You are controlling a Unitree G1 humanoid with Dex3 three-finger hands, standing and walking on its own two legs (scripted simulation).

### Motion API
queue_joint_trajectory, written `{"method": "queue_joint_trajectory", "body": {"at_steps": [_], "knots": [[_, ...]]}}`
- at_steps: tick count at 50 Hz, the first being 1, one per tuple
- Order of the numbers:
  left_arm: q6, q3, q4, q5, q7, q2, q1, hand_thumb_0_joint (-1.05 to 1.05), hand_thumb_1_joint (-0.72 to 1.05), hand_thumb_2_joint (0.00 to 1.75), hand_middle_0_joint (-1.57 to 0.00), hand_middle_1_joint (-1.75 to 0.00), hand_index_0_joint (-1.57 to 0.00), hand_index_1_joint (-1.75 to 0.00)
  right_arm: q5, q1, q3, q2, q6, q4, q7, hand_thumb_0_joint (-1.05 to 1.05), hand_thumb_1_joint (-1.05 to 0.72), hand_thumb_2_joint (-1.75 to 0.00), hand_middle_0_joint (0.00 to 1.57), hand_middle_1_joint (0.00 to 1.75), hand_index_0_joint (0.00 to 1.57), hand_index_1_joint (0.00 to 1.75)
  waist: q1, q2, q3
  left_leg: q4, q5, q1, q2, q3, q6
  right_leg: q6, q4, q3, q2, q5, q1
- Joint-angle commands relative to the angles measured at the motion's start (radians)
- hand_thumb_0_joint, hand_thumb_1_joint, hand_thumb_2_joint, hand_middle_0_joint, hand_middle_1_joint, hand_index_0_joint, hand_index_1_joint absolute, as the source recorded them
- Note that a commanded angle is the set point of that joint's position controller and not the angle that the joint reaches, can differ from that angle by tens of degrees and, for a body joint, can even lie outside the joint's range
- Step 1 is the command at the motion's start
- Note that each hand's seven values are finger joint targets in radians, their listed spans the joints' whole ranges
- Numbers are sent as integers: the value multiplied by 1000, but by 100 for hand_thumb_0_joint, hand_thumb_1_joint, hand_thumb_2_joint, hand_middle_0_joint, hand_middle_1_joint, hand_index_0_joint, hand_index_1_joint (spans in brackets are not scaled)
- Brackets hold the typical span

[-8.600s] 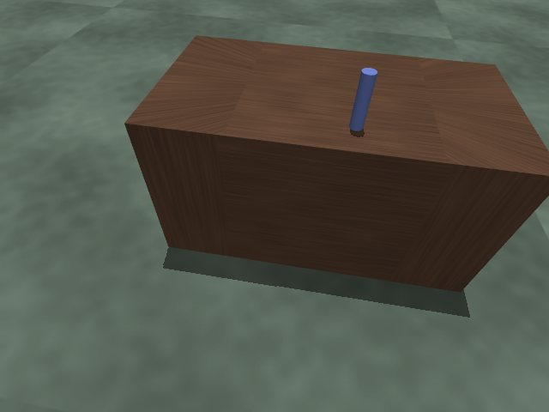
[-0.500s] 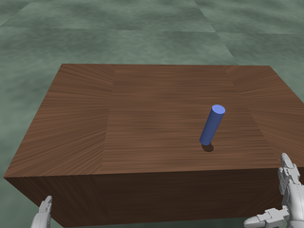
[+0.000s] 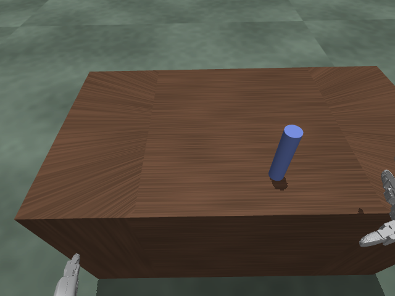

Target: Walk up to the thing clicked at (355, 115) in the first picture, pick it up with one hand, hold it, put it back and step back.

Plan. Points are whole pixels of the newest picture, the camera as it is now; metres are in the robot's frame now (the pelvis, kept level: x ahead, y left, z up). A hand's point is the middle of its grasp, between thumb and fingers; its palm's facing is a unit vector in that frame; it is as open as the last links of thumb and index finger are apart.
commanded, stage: go down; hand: right
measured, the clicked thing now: (283, 155) +0.47 -0.21 -0.03
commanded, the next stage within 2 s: none
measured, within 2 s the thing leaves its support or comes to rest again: neither
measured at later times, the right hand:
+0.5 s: hand (389, 184) +0.32 -0.36 +0.07, palm faces +0.21 +0.98 +0.00, open 17.6 cm
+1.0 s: hand (394, 173) +0.35 -0.38 +0.07, palm faces +0.21 +0.98 +0.01, open 17.6 cm
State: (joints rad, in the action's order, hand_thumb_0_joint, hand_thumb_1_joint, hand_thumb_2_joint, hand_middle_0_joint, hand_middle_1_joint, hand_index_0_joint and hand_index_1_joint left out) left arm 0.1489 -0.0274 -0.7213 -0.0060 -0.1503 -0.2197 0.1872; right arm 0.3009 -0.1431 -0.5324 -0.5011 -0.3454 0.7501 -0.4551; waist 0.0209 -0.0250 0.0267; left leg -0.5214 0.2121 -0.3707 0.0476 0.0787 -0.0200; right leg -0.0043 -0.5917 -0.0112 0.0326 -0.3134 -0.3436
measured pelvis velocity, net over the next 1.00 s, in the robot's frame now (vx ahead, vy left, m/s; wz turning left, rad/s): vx -0.01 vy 0.00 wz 0.01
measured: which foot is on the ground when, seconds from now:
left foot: down 0.00-1.00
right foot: down 0.00-1.00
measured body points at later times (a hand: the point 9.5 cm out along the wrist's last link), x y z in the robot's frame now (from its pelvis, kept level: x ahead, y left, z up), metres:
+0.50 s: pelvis -0.01 +0.00 -0.01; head +0.03 -0.03 +0.43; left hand +0.14 +0.26 -0.08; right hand +0.30 -0.41 +0.07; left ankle +0.03 +0.14 -0.73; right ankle -0.01 -0.12 -0.73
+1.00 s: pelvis -0.01 +0.00 -0.03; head +0.05 -0.04 +0.41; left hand +0.14 +0.27 -0.09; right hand +0.33 -0.44 +0.07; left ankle +0.03 +0.14 -0.73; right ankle -0.01 -0.12 -0.73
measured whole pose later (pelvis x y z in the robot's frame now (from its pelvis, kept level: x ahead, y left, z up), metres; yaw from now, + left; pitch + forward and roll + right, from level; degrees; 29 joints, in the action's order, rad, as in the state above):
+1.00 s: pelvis -0.01 +0.00 -0.03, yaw +0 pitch +13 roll +3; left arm 0.21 0.04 -0.57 0.00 -0.16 -0.26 0.23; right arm 0.25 -0.49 -0.67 -0.81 -0.29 1.10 -0.60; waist 0.09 -0.04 0.11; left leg -0.77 0.30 -0.69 0.03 0.09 -0.01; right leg -0.01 -0.88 0.02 0.06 -0.42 -0.68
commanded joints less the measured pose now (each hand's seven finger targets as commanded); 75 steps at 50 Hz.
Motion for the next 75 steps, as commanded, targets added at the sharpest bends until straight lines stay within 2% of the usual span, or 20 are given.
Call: {"method": "queue_joint_trajectory", "body": {"at_steps": [1, 3, 5, 7, 12, 18, 20, 27, 32, 36, 38, 41, 43, 50, 57, 62, 68, 71, 73, 75], "knots": [[61, -39, 177, 2, -21, -169, -66, 0, -55, 4, -6, -6, -6, -6, 39, -226, -83, -310, -64, -175, -17, 0, 52, -6, 4, 5, 5, 5, -12, 154, 265, 19, -174, 132, -56, -14, 45, -13, 80, 46, -12, 366, 71], [63, -86, 158, 4, -26, -216, -45, 0, -54, 4, -6, -6, -6, -5, 42, -272, -89, -331, -68, -198, -17, 0, 51, -5, 4, 5, 5, 5, 4, 165, 263, 12, -158, 98, -59, -9, 45, -19, 77, 54, 0, 386, 86], [62, -36, 118, 1, -20, -154, -48, 0, -54, 4, -6, -6, -6, -6, 36, -266, -83, -325, -68, -173, -24, 0, 50, -5, 4, 5, 5, 5, -9, 193, 217, 13, -130, 86, -54, -15, 47, -17, 76, 45, -5, 332, 48], [68, -57, 113, 0, -23, -166, -56, 0, -54, 4, -6, -6, -6, -5, 35, -298, -91, -343, -72, -178, -29, 0, 52, -6, 4, 5, 4, 5, 4, 175, 225, 12, -120, 88, -49, -24, 45, -7, 71, 39, -10, 267, 17], [80, -19, 138, -8, -37, -158, -77, 0, -54, 3, -6, -6, -6, -5, 41, -392, -125, -430, -78, -112, -67, 0, 55, -6, 3, 6, 4, 6, 23, 143, 247, 1, -112, 77, -36, -35, 35, 11, 50, 38, -21, 190, -17], [90, 4, 139, -5, -36, -151, -26, 0, -54, 4, -6, -6, -6, -5, 28, -444, -115, -465, -58, 35, -100, 0, 57, -6, 3, 6, 4, 6, 35, 167, 250, -30, -99, 21, -38, -29, 37, 3, 16, 42, -17, 201, -44], [97, -24, 185, -3, -37, -192, -44, 0, -54, 4, -6, -5, -6, -5, 23, -490, -148, -539, -60, 13, -104, 0, 59, -5, 3, 6, 4, 6, 35, 173, 296, -40, -103, 17, -36, -32, 36, 7, 0, 43, -19, 190, -51], [108, 16, 232, -6, -23, -177, -52, 0, -55, 5, -5, -5, -5, -5, 22, -551, -166, -601, -56, 95, -135, 0, 61, -5, 3, 6, 4, 6, 29, 163, 321, -90, -71, -30, -36, -38, 37, 11, -55, 47, -19, 149, -120], [117, 2, 278, -4, -27, -206, -41, 0, -55, 6, -5, -5, -5, -5, 6, -582, -188, -668, -44, 120, -143, 0, 59, -5, 4, 5, 4, 5, 44, 164, 360, -102, -28, -25, -26, -66, 30, 20, -80, 39, -28, 73, -171], [118, 22, 263, -3, -23, -180, -15, 0, -56, 6, -5, -5, -5, -6, 7, -585, -177, -653, -24, 156, -152, 0, 58, -5, 4, 5, 5, 5, 43, 190, 353, -134, -54, -93, -39, -42, 38, 10, -103, 48, -23, 128, -164], [118, -20, 292, 0, -30, -238, -6, 0, -57, 7, -6, -5, -5, -6, -6, -620, -191, -704, -24, 135, -144, 0, 60, -6, 4, 6, 4, 6, 55, 180, 411, -149, -97, -77, -41, -42, 36, 10, -120, 49, -22, 179, -146], [111, 14, 269, -1, -21, -192, 19, 0, -57, 7, -5, -5, -5, -6, -8, -627, -186, -689, -20, 125, -148, 0, 57, -6, 4, 5, 5, 5, 48, 210, 378, -162, -89, -108, -44, -37, 39, 6, -133, 50, -21, 194, -154], [112, -18, 269, 1, -24, -227, 14, 0, -57, 7, -5, -5, -5, -6, -17, -618, -187, -699, -13, 152, -149, 0, 57, -6, 4, 5, 5, 5, 58, 221, 384, -171, -71, -149, -48, -35, 43, 1, -136, 55, -16, 206, -144], [112, -19, 324, 5, -22, -242, 17, 0, -58, 7, -6, -5, -5, -6, -15, -654, -195, -720, -1, 127, -156, 0, 54, -6, 4, 5, 5, 5, 67, 236, 431, -189, -64, -175, -54, -26, 44, -7, -160, 65, -5, 258, -107], [105, 2, 328, 3, -18, -217, 44, 0, -57, 7, -5, -5, -5, -6, -33, -660, -198, -734, 19, 155, -148, 0, 56, -6, 4, 5, 5, 5, 61, 233, 381, -194, -32, -188, -50, -33, 48, 2, -157, 58, -14, 155, -179], [103, -5, 351, 7, -17, -231, 39, 0, -57, 7, -5, -5, -5, -6, -36, -688, -212, -765, 22, 164, -153, 0, 57, -6, 4, 6, 5, 6, 67, 224, 429, -217, -86, -184, -50, -29, 44, -2, -191, 64, -13, 248, -171], [99, 16, 346, 3, -13, -210, 57, 0, -56, 6, -5, -5, -5, -5, -40, -714, -201, -769, 22, 179, -152, 0, 56, -6, 4, 5, 5, 5, 69, 232, 380, -216, -14, -221, -52, -31, 46, 5, -181, 61, -12, 126, -215], [100, -17, 379, 7, -17, -251, 68, 0, -57, 6, -5, -5, -5, -5, -50, -732, -218, -811, 24, 178, -152, 0, 58, -6, 4, 6, 5, 6, 83, 228, 439, -226, -42, -218, -54, -27, 46, 1, -195, 66, -9, 171, -177], [97, 16, 370, 7, -12, -215, 68, 0, -57, 6, -5, -5, -5, -5, -50, -703, -198, -774, 30, 207, -155, 0, 57, -6, 4, 5, 5, 5, 74, 234, 418, -233, -50, -214, -52, -27, 46, 4, -201, 63, -15, 183, -202], [99, 20, 397, 5, -11, -215, 41, 0, -57, 6, -5, -5, -5, -5, -55, -735, -219, -814, 22, 179, -154, 0, 58, -6, 4, 6, 5, 6, 67, 254, 457, -241, -56, -223, -54, -27, 48, 0, -211, 67, -10, 220, -175]]}}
